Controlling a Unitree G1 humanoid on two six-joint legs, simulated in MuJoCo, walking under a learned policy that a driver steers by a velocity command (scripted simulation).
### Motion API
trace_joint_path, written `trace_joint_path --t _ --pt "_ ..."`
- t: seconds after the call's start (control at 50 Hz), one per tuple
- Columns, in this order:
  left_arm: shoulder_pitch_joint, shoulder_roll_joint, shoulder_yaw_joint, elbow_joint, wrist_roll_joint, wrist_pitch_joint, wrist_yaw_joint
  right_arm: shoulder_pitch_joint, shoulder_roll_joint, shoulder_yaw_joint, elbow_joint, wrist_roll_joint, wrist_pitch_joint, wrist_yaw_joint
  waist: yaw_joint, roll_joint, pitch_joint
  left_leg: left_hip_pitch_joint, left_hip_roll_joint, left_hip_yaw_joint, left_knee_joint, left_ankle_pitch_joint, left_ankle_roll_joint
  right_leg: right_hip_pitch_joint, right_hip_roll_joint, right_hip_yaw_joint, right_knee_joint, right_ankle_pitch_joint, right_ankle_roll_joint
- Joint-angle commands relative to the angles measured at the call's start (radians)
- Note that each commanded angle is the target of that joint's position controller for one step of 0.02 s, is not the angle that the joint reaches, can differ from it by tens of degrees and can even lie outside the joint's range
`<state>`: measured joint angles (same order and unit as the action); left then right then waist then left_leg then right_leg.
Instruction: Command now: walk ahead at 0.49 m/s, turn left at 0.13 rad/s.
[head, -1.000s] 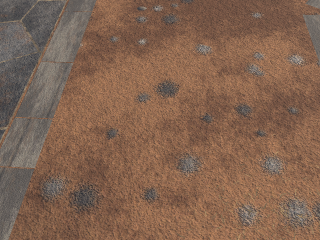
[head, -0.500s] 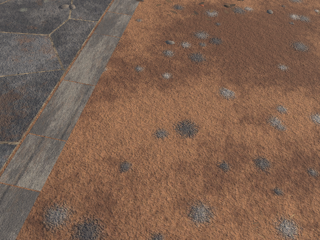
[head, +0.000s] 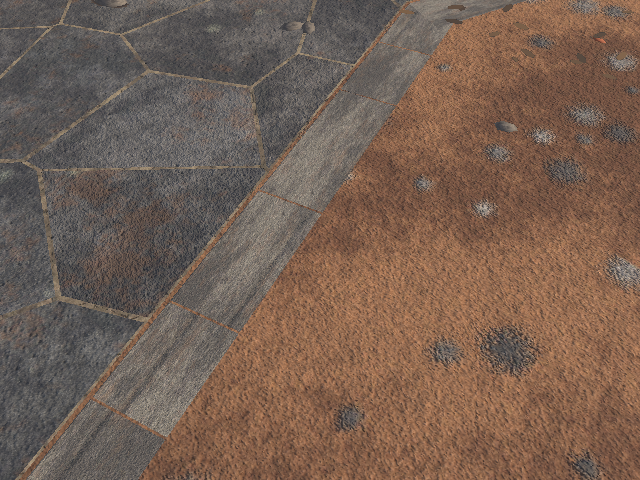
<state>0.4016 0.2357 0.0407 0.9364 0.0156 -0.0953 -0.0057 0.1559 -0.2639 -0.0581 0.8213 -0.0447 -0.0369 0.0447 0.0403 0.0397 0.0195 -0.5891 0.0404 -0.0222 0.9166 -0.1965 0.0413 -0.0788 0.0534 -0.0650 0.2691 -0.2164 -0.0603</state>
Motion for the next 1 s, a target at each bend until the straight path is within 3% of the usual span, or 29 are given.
trace_joint_path --t 0.02,0.12,0.16,0.18,0.2,0.22,0.24,0.26,0.28,0.32,0.42,0.5,0.56,0.62,0.68,0.7,0.72,0.74,0.76,0.78,0.8,0.82,0.86,0.88,0.92,1.0 --pt "-0.013 0.102 0.014 -0.037 -0.006 -0.016 -0.003 -0.103 0.004 0.022 -0.085 0.007 -0.011 0.013 -0.018 -0.130 0.048 0.027 0.014 0.064 -0.184 0.118 -0.013 -0.064 -0.221 0.120 -0.130 0.367 -0.119" --pt "0.066 0.141 0.019 0.013 -0.004 -0.003 0.002 -0.195 -0.032 0.023 -0.119 0.012 -0.015 -0.002 -0.003 -0.111 0.061 0.112 -0.017 0.086 -0.326 0.108 0.020 0.033 -0.277 0.150 -0.067 0.501 -0.108" --pt "0.062 0.157 0.021 0.023 -0.003 0.006 0.008 -0.099 -0.052 0.012 -0.089 0.006 -0.025 -0.016 -0.054 -0.106 0.013 0.257 -0.061 0.093 -0.395 0.053 0.042 0.063 -0.265 0.145 0.081 0.701 -0.090" --pt "0.059 0.153 0.018 0.026 -0.007 0.011 0.008 0.044 -0.077 -0.001 -0.040 -0.003 -0.036 -0.027 -0.115 -0.073 -0.062 0.449 -0.074 0.094 -0.456 0.075 0.065 0.017 -0.222 0.113 0.251 0.716 -0.072" --pt "0.048 0.125 0.009 0.001 -0.014 0.010 0.006 0.213 -0.144 -0.022 -0.004 -0.024 -0.048 -0.043 -0.180 -0.017 -0.172 0.699 0.082 -0.066 -0.476 -0.001 0.107 -0.154 -0.175 0.087 0.492 0.479 -0.052" --pt "0.139 -0.010 -0.020 -0.035 -0.040 0.013 0.004 0.289 -0.243 -0.043 -0.002 -0.040 -0.046 -0.052 -0.149 0.188 -0.319 0.978 0.407 -0.483 -0.529 -0.039 0.205 -0.473 -0.033 0.008 0.840 -0.221 -0.012" --pt "0.122 0.112 0.015 -0.009 -0.018 0.027 0.017 0.274 -0.207 -0.043 -0.002 0.005 -0.030 -0.049 -0.160 0.090 -0.313 0.873 0.421 -0.608 -0.614 -0.125 0.232 -0.540 -0.028 0.093 0.964 -0.299 -0.023" --pt "0.051 0.121 0.025 -0.023 -0.011 0.031 0.014 0.168 -0.137 -0.022 -0.011 0.016 -0.027 -0.048 -0.111 0.041 -0.148 0.733 0.362 -0.452 -0.648 -0.159 0.201 -0.565 -0.082 0.121 0.967 -0.209 -0.031" --pt "0.013 0.088 0.020 -0.028 -0.010 0.031 0.006 0.101 -0.079 -0.008 -0.017 0.019 -0.035 -0.043 -0.088 0.037 -0.059 0.609 0.313 -0.331 -0.695 -0.095 0.173 -0.548 -0.114 0.117 0.927 -0.144 -0.029" --pt "0.016 0.066 0.025 -0.017 0.010 0.056 -0.006 0.071 -0.035 0.004 -0.003 0.022 -0.050 -0.048 -0.039 0.057 0.006 0.473 0.240 -0.162 -0.742 0.028 0.116 -0.476 -0.144 0.112 0.873 -0.097 -0.016" --pt "-0.091 0.032 0.031 -0.062 0.017 0.091 -0.033 0.135 -0.053 -0.007 0.037 0.030 -0.085 -0.052 -0.015 0.027 0.031 0.474 0.223 0.012 -0.791 0.186 0.118 -0.566 -0.158 0.093 0.833 0.039 0.008" --pt "-0.239 0.018 0.021 -0.119 0.015 0.091 -0.048 0.179 -0.045 -0.005 0.065 0.025 -0.082 -0.054 -0.034 0.026 0.069 0.489 0.192 0.133 -0.790 0.252 0.108 -0.599 -0.153 0.054 0.635 0.182 0.019" --pt "-0.350 0.013 0.009 -0.165 0.019 0.088 -0.060 0.219 -0.075 -0.011 0.083 0.025 -0.080 -0.060 -0.063 0.027 0.085 0.523 0.205 0.192 -0.784 0.309 0.101 -0.550 -0.137 -0.010 0.473 0.228 0.001" --pt "-0.404 0.031 0.011 -0.196 0.024 0.087 -0.065 0.266 -0.097 -0.017 0.106 0.023 -0.066 -0.068 -0.076 0.022 0.092 0.632 0.234 0.229 -0.730 0.437 0.090 -0.536 -0.113 -0.052 0.394 0.151 -0.038" --pt "-0.341 0.058 0.024 -0.190 0.027 0.087 -0.055 0.262 -0.137 -0.026 0.113 0.018 -0.045 -0.076 -0.035 0.056 0.030 0.708 0.241 0.278 -0.526 0.863 0.071 -0.406 -0.023 -0.108 0.361 -0.009 -0.099" --pt "-0.254 0.076 0.035 -0.167 0.026 0.082 -0.049 0.260 -0.152 -0.030 0.113 0.017 -0.033 -0.076 0.002 0.058 -0.023 0.708 0.239 0.286 -0.378 0.932 0.069 -0.310 0.016 -0.113 0.338 -0.051 -0.124" --pt "-0.108 0.102 0.053 -0.122 0.032 0.071 -0.039 0.250 -0.160 -0.031 0.105 0.021 -0.023 -0.074 0.068 0.027 -0.106 0.629 0.224 0.302 -0.159 0.841 0.049 -0.114 0.046 -0.095 0.258 -0.021 -0.154" --pt "0.037 0.194 0.084 -0.089 0.043 0.066 -0.022 0.253 -0.130 -0.022 0.074 0.020 -0.023 -0.070 0.122 -0.072 -0.212 0.409 0.194 0.302 0.145 0.497 0.015 0.139 -0.119 0.144 0.207 -0.139 -0.208" --pt "-0.016 0.301 0.109 -0.113 0.020 0.077 -0.014 0.252 -0.041 -0.009 -0.008 0.036 -0.035 -0.047 0.048 -0.329 -0.284 -0.048 -0.052 0.213 0.521 -0.332 -0.054 0.411 -0.385 0.734 0.066 -0.164 -0.366" --pt "0.002 0.287 0.105 -0.122 0.004 0.091 -0.008 0.122 -0.121 -0.019 -0.034 0.027 -0.050 -0.042 0.094 -0.128 -0.254 -0.169 -0.025 0.016 0.550 -0.285 -0.044 0.392 -0.390 0.748 -0.005 -0.063 -0.351" --pt "-0.045 0.244 0.093 -0.111 0.001 0.091 0.002 0.076 -0.097 -0.011 -0.050 0.040 -0.063 -0.038 0.065 -0.080 -0.134 -0.193 0.027 0.001 0.501 -0.183 -0.033 0.285 -0.373 0.594 0.001 0.044 -0.327" --pt "-0.088 0.189 0.079 -0.107 -0.002 0.083 0.004 0.103 -0.090 -0.009 -0.034 0.041 -0.071 -0.041 0.012 -0.011 -0.050 -0.128 0.064 0.000 0.387 -0.126 -0.031 0.140 -0.327 0.496 -0.009 0.193 -0.282" --pt "-0.150 0.142 0.062 -0.114 -0.011 0.065 0.009 0.129 -0.080 -0.008 -0.026 0.004 -0.040 -0.042 -0.052 -0.015 -0.025 -0.006 0.089 -0.010 0.280 -0.113 -0.051 -0.002 -0.236 0.367 -0.026 0.333 -0.237" --pt "-0.147 0.137 0.058 -0.115 -0.015 0.053 0.007 0.140 -0.075 -0.008 -0.026 -0.004 -0.021 -0.039 -0.063 -0.024 -0.034 0.020 0.086 -0.007 0.253 -0.115 -0.062 -0.024 -0.217 0.348 -0.032 0.373 -0.236" --pt "-0.115 0.161 0.062 -0.106 -0.020 0.037 0.003 0.120 -0.061 -0.005 -0.041 -0.006 0.002 -0.032 -0.069 -0.036 -0.025 0.010 0.080 0.012 0.187 -0.089 -0.083 -0.057 -0.188 0.318 -0.050 0.397 -0.235" --pt "-0.031 0.175 0.065 -0.093 -0.017 0.035 0.001 -0.053 -0.063 0.000 -0.105 -0.001 0.010 -0.028 -0.016 -0.071 0.026 -0.087 0.072 0.026 0.006 0.063 -0.105 -0.046 -0.160 0.329 -0.075 0.351 -0.201"
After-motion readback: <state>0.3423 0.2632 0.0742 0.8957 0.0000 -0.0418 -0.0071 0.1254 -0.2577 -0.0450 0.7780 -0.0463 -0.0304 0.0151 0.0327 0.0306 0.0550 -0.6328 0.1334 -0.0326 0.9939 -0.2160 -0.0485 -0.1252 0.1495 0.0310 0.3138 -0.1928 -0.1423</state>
